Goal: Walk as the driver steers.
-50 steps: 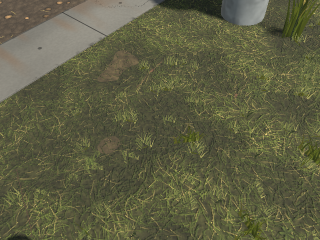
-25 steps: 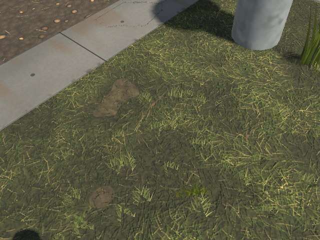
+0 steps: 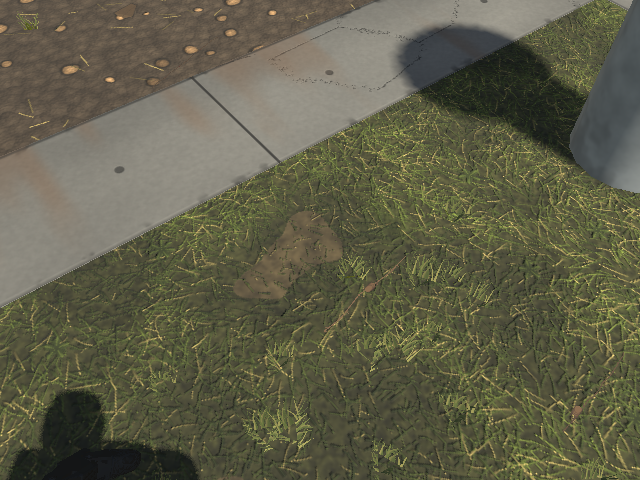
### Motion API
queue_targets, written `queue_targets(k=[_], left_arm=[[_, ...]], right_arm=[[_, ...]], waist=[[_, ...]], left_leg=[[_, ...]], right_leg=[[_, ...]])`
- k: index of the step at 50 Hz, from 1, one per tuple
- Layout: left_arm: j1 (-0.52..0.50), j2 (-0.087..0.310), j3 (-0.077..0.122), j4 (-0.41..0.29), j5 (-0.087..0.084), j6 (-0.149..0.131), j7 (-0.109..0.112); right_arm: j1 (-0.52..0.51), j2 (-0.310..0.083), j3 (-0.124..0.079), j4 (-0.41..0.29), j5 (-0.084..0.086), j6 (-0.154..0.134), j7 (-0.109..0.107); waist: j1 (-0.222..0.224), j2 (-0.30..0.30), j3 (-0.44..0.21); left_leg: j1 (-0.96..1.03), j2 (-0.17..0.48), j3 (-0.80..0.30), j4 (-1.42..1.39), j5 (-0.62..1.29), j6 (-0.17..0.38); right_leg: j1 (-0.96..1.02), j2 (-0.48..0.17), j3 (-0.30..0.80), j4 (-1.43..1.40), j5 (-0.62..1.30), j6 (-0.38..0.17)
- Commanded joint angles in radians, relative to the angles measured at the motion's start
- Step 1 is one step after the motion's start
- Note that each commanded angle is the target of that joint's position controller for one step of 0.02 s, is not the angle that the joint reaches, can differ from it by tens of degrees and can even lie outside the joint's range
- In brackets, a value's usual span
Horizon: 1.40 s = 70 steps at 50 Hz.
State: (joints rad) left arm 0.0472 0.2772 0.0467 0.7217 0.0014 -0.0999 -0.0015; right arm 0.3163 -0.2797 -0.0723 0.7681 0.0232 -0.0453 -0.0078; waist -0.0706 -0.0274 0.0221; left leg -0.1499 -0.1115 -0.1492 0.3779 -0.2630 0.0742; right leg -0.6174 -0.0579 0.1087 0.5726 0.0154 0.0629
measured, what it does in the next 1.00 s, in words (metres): walks ahead, turning left: right foot, then left foot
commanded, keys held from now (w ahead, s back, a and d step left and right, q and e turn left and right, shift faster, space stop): w+q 1.00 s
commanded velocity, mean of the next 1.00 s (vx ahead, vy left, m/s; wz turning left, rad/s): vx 0.50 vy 0.00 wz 0.59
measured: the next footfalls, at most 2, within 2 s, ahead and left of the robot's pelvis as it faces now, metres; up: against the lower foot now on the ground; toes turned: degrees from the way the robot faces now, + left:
right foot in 0.10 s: +0.24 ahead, -0.15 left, +0.00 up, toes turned +8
left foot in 0.62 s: +0.45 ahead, +0.19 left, +0.00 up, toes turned +25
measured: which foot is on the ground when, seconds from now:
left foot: down 0.00-0.10, up 0.12-0.60, down 0.62-1.00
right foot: up 0.00-0.08, down 0.10-0.62, up 0.64-1.00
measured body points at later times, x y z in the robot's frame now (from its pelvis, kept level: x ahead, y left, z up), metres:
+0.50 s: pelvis +0.27 -0.01 +0.00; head +0.30 +0.00 +0.44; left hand +0.20 +0.27 -0.13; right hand +0.54 -0.18 -0.09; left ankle +0.38 +0.18 -0.69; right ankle +0.20 -0.15 -0.74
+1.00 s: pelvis +0.52 +0.13 +0.00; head +0.54 +0.16 +0.45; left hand +0.58 +0.46 -0.08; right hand +0.73 -0.09 -0.10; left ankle +0.41 +0.17 -0.74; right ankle +0.76 +0.09 -0.70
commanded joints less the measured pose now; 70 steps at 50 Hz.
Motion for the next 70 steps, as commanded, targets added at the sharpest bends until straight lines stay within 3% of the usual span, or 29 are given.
queue_targets(k=[1, 4, 5, 6, 7, 8, 9, 12, 17, 26, 28, 30, 31, 32, 33, 34, 36, 38, 43, 49, 52, 54, 55, 56, 57, 58, 60, 63, 70], left_arm=[[-0.074, 0.102, 0.028, -0.089, -0.01, -0.025, -0.009], [0.057, 0.141, 0.052, -0.06, -0.008, -0.042, -0.01], [0.18, 0.183, 0.067, -0.046, 0.01, -0.047, -0.003], [0.31, 0.27, 0.087, -0.031, 0.028, -0.041, 0.004], [0.357, 0.261, 0.09, 0.001, 0.004, -0.027, -0.005], [0.301, 0.168, 0.066, -0.025, -0.003, -0.022, -0.003], [0.257, 0.132, 0.054, -0.031, 0.001, -0.012, 0.0], [0.173, 0.087, 0.035, -0.02, 0.014, -0.007, 0.002], [0.191, 0.134, 0.055, 0.017, 0.008, -0.018, 0.003], [0.258, 0.201, 0.073, 0.074, -0.02, 0.02, 0.01], [0.251, 0.231, 0.083, 0.075, -0.03, 0.032, 0.015], [0.234, 0.242, 0.084, 0.07, -0.038, 0.045, 0.023], [0.247, 0.206, 0.069, 0.058, -0.02, 0.041, 0.027], [0.344, 0.052, 0.017, -0.005, 0.028, 0.018, 0.011], [0.252, 0.119, 0.021, -0.02, -0.006, -0.022, -0.004], [0.146, 0.173, 0.036, -0.05, -0.046, -0.04, -0.011], [0.131, 0.159, 0.031, -0.044, -0.009, -0.049, -0.001], [0.167, 0.168, 0.041, -0.036, 0.007, -0.026, -0.001], [0.061, 0.093, 0.016, -0.064, 0.019, 0.0, -0.001], [-0.098, 0.107, 0.017, -0.11, -0.007, -0.015, -0.023], [-0.048, 0.134, 0.033, -0.102, -0.009, -0.026, -0.03], [0.101, 0.165, 0.054, -0.069, 0.007, -0.035, -0.024], [0.246, 0.217, 0.066, -0.058, 0.021, -0.037, -0.018], [0.339, 0.291, 0.09, -0.003, 0.024, -0.024, -0.028], [0.332, 0.195, 0.068, -0.014, -0.009, -0.021, -0.035], [0.29, 0.144, 0.054, -0.02, -0.012, -0.015, -0.03], [0.215, 0.118, 0.04, -0.023, 0.007, -0.004, -0.025], [0.208, 0.094, 0.028, -0.007, 0.005, -0.01, -0.02], [0.267, 0.172, 0.045, 0.043, -0.019, 0.005, -0.009]], right_arm=[[0.035, -0.154, -0.042, -0.051, 0.004, 0.001, -0.01], [0.007, -0.129, -0.035, -0.07, -0.004, 0.005, -0.011], [-0.002, -0.078, -0.016, -0.087, -0.011, 0.0, -0.007], [0.101, -0.012, 0.004, -0.111, -0.006, -0.009, -0.007], [0.145, -0.058, 0.005, -0.126, 0.014, -0.016, -0.006], [0.083, -0.15, -0.017, -0.111, 0.017, -0.012, -0.007], [-0.004, -0.165, -0.024, -0.125, 0.006, -0.005, -0.006], [-0.043, -0.117, -0.027, -0.146, 0.002, 0.008, 0.006], [-0.095, -0.065, -0.014, -0.183, -0.002, 0.023, 0.013], [-0.31, -0.048, -0.002, -0.254, 0.003, 0.009, 0.064], [-0.279, -0.08, -0.018, -0.26, -0.003, 0.014, 0.068], [-0.057, -0.151, -0.062, -0.209, -0.002, 0.02, 0.059], [0.117, -0.22, -0.095, -0.165, 0.001, 0.03, 0.04], [0.09, -0.346, -0.109, -0.169, 0.009, 0.023, 0.03], [0.138, -0.276, -0.085, -0.2, 0.003, 0.007, 0.035], [0.109, -0.217, -0.066, -0.182, -0.007, -0.006, 0.039], [-0.021, -0.162, -0.046, -0.192, -0.007, -0.013, 0.035], [-0.092, -0.138, -0.034, -0.213, -0.024, -0.014, 0.029], [-0.053, -0.175, -0.045, -0.173, -0.011, -0.016, 0.0], [0.043, -0.178, -0.048, -0.123, 0.005, -0.002, -0.008], [0.046, -0.162, -0.044, -0.112, -0.001, 0.005, -0.011], [0.047, -0.106, -0.025, -0.111, -0.008, 0.006, -0.007], [0.061, -0.056, -0.004, -0.129, -0.024, 0.003, -0.006], [0.208, -0.02, 0.007, -0.135, 0.012, -0.007, -0.007], [0.181, -0.116, -0.007, -0.111, 0.017, -0.01, -0.01], [0.058, -0.157, -0.018, -0.124, 0.012, -0.009, -0.008], [-0.06, -0.135, -0.016, -0.155, -0.013, -0.016, -0.007], [-0.037, -0.084, -0.007, -0.148, -0.01, -0.016, 0.005], [-0.23, -0.032, 0.024, -0.184, -0.013, -0.031, 0.023]], waist=[[0.007, 0.129, -0.044], [0.09, 0.156, -0.079], [0.15, 0.107, -0.181], [0.14, -0.12, -0.328], [0.128, -0.323, -0.356], [0.153, -0.169, -0.218], [0.158, -0.089, -0.124], [0.098, -0.091, -0.014], [0.092, -0.051, -0.008], [0.153, -0.039, 0.055], [0.113, -0.067, 0.018], [-0.022, -0.062, -0.107], [-0.1, 0.007, -0.197], [0.03, 0.305, -0.275], [-0.048, 0.213, -0.437], [-0.065, 0.152, -0.289], [0.025, 0.049, -0.13], [0.086, 0.074, -0.092], [0.068, 0.07, -0.034], [0.003, 0.109, -0.018], [0.032, 0.153, -0.029], [0.105, 0.147, -0.107], [0.158, 0.033, -0.244], [0.1, -0.332, -0.335], [0.131, -0.209, -0.261], [0.156, -0.108, -0.141], [0.126, -0.023, -0.034], [0.081, -0.08, -0.039], [0.134, -0.053, -0.002]], left_leg=[[-0.05, 0.227, -0.212, -0.037, 0.139, 0.128], [-0.037, 0.207, -0.255, 0.101, 0.161, 0.084], [-0.114, 0.155, -0.195, 0.299, 0.136, 0.049], [-0.39, 0.021, -0.051, 0.634, -0.148, -0.022], [-0.623, 0.046, -0.009, 0.849, -0.353, -0.044], [-0.683, 0.104, -0.032, 0.933, -0.269, -0.053], [-0.678, 0.138, 0.005, 0.94, -0.185, -0.057], [-0.572, 0.21, 0.029, 0.829, -0.065, -0.061], [-0.608, 0.232, 0.05, 0.68, 0.063, -0.087], [-0.525, 0.187, 0.179, 0.286, 0.213, -0.032], [-0.428, 0.131, 0.231, 0.261, 0.108, 0.009], [-0.115, 0.047, 0.271, 0.184, 0.123, 0.07], [0.198, 0.096, 0.149, 0.17, 0.155, 0.118], [0.541, 0.374, -0.409, 0.116, 0.054, 0.299], [0.597, 0.45, -0.694, -0.049, -0.128, 0.358], [0.507, 0.421, -0.553, -0.076, -0.075, 0.3], [0.207, 0.343, -0.344, -0.084, 0.113, 0.241], [0.031, 0.301, -0.26, -0.125, 0.252, 0.233], [-0.125, 0.227, -0.118, -0.145, 0.325, 0.204], [-0.09, 0.224, -0.181, -0.069, 0.14, 0.143], [-0.006, 0.258, -0.247, 0.02, 0.148, 0.119], [-0.022, 0.191, -0.2, 0.189, 0.258, 0.071], [-0.139, 0.129, -0.12, 0.469, 0.11, 0.029], [-0.484, 0.0, -0.01, 0.785, -0.301, -0.041], [-0.612, 0.056, -0.061, 0.905, -0.308, -0.052], [-0.648, 0.088, -0.047, 0.93, -0.216, -0.053], [-0.611, 0.148, 0.005, 0.849, -0.105, -0.052], [-0.518, 0.195, 0.048, 0.725, -0.063, -0.057], [-0.444, 0.189, 0.121, 0.308, 0.221, -0.083]], right_leg=[[0.162, 0.058, -0.03, -0.076, 0.003, -0.012], [0.341, 0.051, -0.044, -0.142, -0.072, -0.072], [0.552, -0.058, 0.046, -0.12, -0.101, -0.128], [0.903, -0.287, 0.387, -0.149, -0.198, -0.256], [0.975, -0.402, 0.726, -0.243, -0.466, -0.342], [0.867, -0.353, 0.617, -0.274, -0.572, -0.3], [0.745, -0.305, 0.447, -0.275, -0.492, -0.256], [0.508, -0.201, 0.178, -0.349, -0.234, -0.223], [0.515, -0.214, -0.002, -0.41, -0.018, -0.26], [0.654, -0.224, -0.23, -0.371, 0.143, -0.193], [0.696, -0.228, -0.271, -0.258, 0.455, -0.173], [0.642, -0.193, -0.323, 0.052, 0.664, -0.137], [0.416, -0.158, -0.326, 0.333, 0.436, -0.095], [-0.055, 0.032, -0.266, 0.706, -0.545, -0.034], [-0.17, 0.07, -0.029, 0.835, -0.621, -0.042], [-0.252, 0.024, -0.017, 0.826, -0.52, -0.061], [-0.154, -0.046, -0.024, 0.653, -0.384, -0.064], [-0.031, -0.068, -0.02, 0.57, -0.34, -0.047], [0.017, -0.028, -0.059, 0.273, -0.114, 0.009], [0.133, 0.047, -0.037, -0.03, 0.055, -0.006], [0.185, 0.046, -0.04, -0.069, -0.053, -0.046], [0.414, 0.022, -0.047, -0.11, -0.065, -0.108], [0.656, -0.143, 0.125, -0.093, -0.069, -0.175], [0.925, -0.325, 0.611, -0.221, -0.332, -0.342], [0.907, -0.329, 0.697, -0.277, -0.563, -0.331], [0.8, -0.291, 0.544, -0.285, -0.546, -0.292], [0.604, -0.218, 0.352, -0.312, -0.322, -0.277], [0.514, -0.164, 0.219, -0.362, -0.144, -0.28], [0.475, -0.134, 0.024, -0.418, -0.011, -0.267]])
Keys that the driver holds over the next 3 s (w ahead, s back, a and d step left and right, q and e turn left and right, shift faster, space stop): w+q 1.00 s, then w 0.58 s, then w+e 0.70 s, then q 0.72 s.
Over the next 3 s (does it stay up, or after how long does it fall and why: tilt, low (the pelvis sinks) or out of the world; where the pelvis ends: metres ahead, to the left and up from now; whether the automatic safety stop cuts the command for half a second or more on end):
stays up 1.29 0.64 -0.01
